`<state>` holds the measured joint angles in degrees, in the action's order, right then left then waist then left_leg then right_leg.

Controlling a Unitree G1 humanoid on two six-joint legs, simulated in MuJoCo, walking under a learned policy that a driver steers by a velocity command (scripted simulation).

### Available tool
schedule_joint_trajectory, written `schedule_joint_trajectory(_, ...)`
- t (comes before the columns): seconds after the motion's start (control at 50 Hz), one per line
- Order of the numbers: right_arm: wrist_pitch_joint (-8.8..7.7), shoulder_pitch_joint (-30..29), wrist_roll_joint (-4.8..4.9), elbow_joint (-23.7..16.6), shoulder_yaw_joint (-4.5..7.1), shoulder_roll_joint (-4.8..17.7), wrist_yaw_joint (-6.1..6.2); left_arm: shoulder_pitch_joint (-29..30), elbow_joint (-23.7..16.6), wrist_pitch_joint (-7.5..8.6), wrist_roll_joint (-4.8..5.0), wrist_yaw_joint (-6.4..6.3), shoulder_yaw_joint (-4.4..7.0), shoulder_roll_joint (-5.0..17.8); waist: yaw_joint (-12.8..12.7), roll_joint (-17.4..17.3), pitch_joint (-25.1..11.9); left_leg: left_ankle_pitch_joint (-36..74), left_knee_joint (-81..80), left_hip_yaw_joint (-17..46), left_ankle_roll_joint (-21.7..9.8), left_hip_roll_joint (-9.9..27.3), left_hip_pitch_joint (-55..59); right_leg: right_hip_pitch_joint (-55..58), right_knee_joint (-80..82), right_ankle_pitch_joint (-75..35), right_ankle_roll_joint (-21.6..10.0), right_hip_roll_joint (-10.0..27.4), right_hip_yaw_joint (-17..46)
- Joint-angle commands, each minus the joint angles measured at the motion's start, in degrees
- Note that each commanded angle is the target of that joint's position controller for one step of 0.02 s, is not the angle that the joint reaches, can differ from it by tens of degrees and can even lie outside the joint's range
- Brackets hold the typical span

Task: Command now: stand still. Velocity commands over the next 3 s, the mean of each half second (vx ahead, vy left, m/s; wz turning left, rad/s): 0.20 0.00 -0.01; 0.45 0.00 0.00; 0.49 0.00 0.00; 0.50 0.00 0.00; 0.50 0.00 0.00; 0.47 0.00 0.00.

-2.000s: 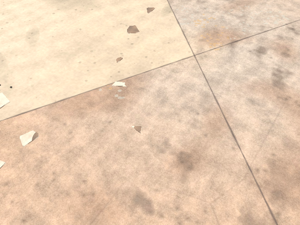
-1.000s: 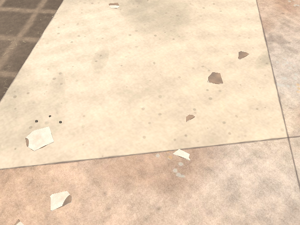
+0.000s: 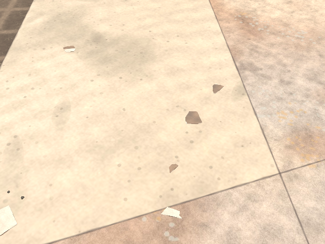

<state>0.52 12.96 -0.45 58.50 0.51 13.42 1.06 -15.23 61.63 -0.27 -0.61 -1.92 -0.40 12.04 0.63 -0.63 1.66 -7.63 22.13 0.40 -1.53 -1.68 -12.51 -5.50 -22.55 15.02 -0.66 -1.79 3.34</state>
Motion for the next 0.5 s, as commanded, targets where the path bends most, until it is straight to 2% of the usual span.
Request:
schedule_joint_trajectory(0.02,-0.35,1.26,0.00,-0.07,0.77,4.71,0.14,-1.45,-0.58,0.59,0.03,-0.24,0.70,5.73,0.22,1.94,2.27,-0.62,-3.31,6.37,-1.11,5.52,4.44,-8.51,6.89,-0.33,-2.35,6.16,5.95)
schedule_joint_trajectory(0.12,-0.36,2.35,0.00,2.25,0.45,4.08,0.31,-2.67,0.67,0.70,0.08,-0.30,0.45,5.02,0.00,1.04,2.39,-0.43,-3.40,6.39,-0.75,5.60,3.92,-7.95,6.68,-0.95,-2.65,6.00,5.58)
schedule_joint_trajectory(0.14,-0.31,2.91,-0.04,2.70,0.35,3.84,0.30,-3.56,1.02,0.67,0.01,-0.28,0.44,4.95,-0.17,1.26,1.21,-4.59,-3.22,6.00,-0.76,4.95,4.12,-7.63,7.41,4.06,-2.93,5.68,5.67)
schedule_joint_trajectory(0.18,-0.03,2.74,-0.33,2.48,0.78,4.55,0.17,-4.56,0.97,0.19,-0.04,-0.18,1.45,7.20,-0.76,3.49,2.68,-17.97,1.18,3.53,-1.64,1.78,0.01,-8.96,7.97,20.17,-5.03,5.24,7.40)
schedule_joint_trajectory(0.2,0.12,1.74,-0.64,1.94,0.91,4.56,-0.06,-5.46,0.78,-0.10,-0.11,-0.06,1.83,7.75,-1.54,4.47,4.83,-22.71,3.94,2.61,-2.05,0.52,-4.49,-9.45,9.62,27.67,-6.62,6.56,10.05)
schedule_joint_trajectory(0.22,0.03,0.19,-0.91,1.05,0.75,3.33,-0.38,-7.15,1.00,-0.20,-0.09,-0.04,2.24,8.36,-2.54,6.81,6.94,-22.21,8.30,0.85,-1.94,-0.76,-8.89,-8.65,12.38,32.35,-8.48,9.52,14.42)
schedule_joint_trajectory(0.24,-0.36,-0.70,-1.38,0.30,0.39,1.53,-0.74,-7.94,1.29,-0.10,-0.15,-0.09,2.76,8.98,-2.90,9.73,8.53,-17.27,13.95,-2.21,-1.57,-1.11,-11.78,-7.41,15.28,33.53,-10.50,13.68,19.07)
schedule_joint_trajectory(0.26,-0.90,-1.24,-1.76,-0.39,0.42,1.50,-0.97,-7.78,1.23,0.16,-0.22,-0.10,3.08,8.83,-2.89,9.95,9.40,-14.37,18.32,-2.39,-1.62,0.96,-14.14,-6.86,16.85,31.27,-12.02,16.70,21.40)
schedule_joint_trajectory(0.28,-1.51,-1.40,-1.72,-0.94,0.74,2.33,-1.17,-7.55,1.05,0.57,-0.46,0.01,3.28,8.59,-2.62,8.88,9.22,-15.05,20.61,-1.87,-1.78,2.16,-16.11,-5.29,17.04,27.58,-12.62,17.49,21.57)
schedule_joint_trajectory(0.32,-2.76,-1.04,-1.46,-1.83,1.13,2.83,-1.77,-6.83,0.80,1.52,-0.62,0.27,3.70,8.65,-1.66,7.81,8.44,-16.34,18.81,-1.93,-2.24,3.29,-16.41,-2.85,15.10,21.60,-12.29,16.52,18.14)
schedule_joint_trajectory(0.34,-3.30,-0.58,-1.11,-2.15,1.25,2.57,-1.90,-6.28,0.73,1.89,-0.50,0.38,3.86,8.56,-0.98,8.14,8.51,-15.76,15.30,-2.74,-2.52,3.06,-12.78,-4.59,13.58,19.33,-11.64,15.38,15.89)
schedule_joint_trajectory(0.36,-3.72,1.97,-0.73,-1.57,1.34,1.85,-1.90,-4.79,0.36,2.11,-0.16,0.51,3.93,8.26,0.85,7.60,8.18,-12.89,10.01,-4.30,-2.82,1.97,-5.80,-8.27,11.64,17.69,-10.59,13.53,12.97)
schedule_joint_trajectory(0.38,-3.99,7.30,-0.43,0.40,1.58,1.22,-1.75,-3.45,-0.15,2.23,-0.01,0.60,3.98,7.89,3.15,6.16,7.40,-10.11,5.05,-5.75,-2.81,-0.08,3.76,-13.43,8.02,16.39,-9.58,11.26,10.27)
schedule_joint_trajectory(0.4,-4.29,13.61,-0.50,2.65,2.19,2.17,-1.35,-2.82,-0.80,2.59,-0.35,0.69,3.73,6.67,5.28,2.53,5.95,-10.78,1.87,-3.12,-2.85,0.13,13.43,-19.11,1.11,13.34,-8.45,8.55,7.23)
schedule_joint_trajectory(0.42,-4.89,20.84,-1.25,3.86,3.42,6.97,-0.68,-1.53,-2.62,3.27,-0.09,1.29,2.50,2.47,7.86,-10.69,3.03,-23.87,-8.82,16.87,-5.49,12.69,21.19,-26.99,-17.50,9.89,-5.72,1.70,-1.31)
schedule_joint_trajectory(0.44,-4.41,27.01,-0.47,6.04,4.56,11.59,-0.91,-0.59,-4.87,3.71,-0.80,1.81,2.67,2.84,7.75,-18.09,1.81,-33.33,-16.03,36.87,-10.23,22.66,22.67,-35.57,-31.51,17.12,-5.07,-2.73,-5.25)
schedule_joint_trajectory(0.46,-4.08,20.98,-0.72,4.67,3.65,8.05,-0.85,1.16,-5.15,3.69,-1.97,2.20,3.36,5.88,4.03,-8.09,5.92,-35.19,-15.55,35.37,-10.87,22.93,16.75,-37.00,-39.47,13.82,-5.99,1.68,-1.67)
schedule_joint_trajectory(0.48,-4.47,15.04,-0.81,2.29,3.13,6.18,-1.16,1.90,-4.97,3.94,-1.69,2.88,3.13,4.51,1.85,-3.21,7.90,-31.08,-15.43,29.97,-10.22,20.71,12.15,-36.47,-40.92,7.61,-6.17,4.01,-0.75)
schedule_joint_trajectory(0.5,-4.93,11.73,-0.80,1.02,2.88,5.44,-1.22,1.28,-4.50,4.31,-1.21,3.36,2.89,3.32,0.29,-1.97,7.29,-24.01,-16.22,24.48,-9.26,18.23,10.38,-34.38,-40.07,3.04,-5.66,5.47,-0.86)
